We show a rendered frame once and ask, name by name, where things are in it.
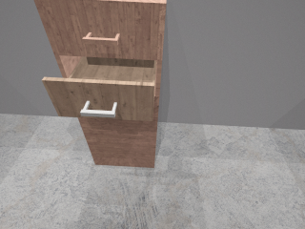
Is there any cabinet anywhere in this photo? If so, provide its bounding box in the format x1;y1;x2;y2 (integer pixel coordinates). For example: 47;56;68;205
33;0;167;168

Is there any handle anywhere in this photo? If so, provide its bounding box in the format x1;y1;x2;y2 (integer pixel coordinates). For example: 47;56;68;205
82;36;119;46
80;100;117;118

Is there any drawer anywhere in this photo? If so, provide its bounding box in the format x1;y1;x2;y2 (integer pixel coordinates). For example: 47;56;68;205
42;56;156;121

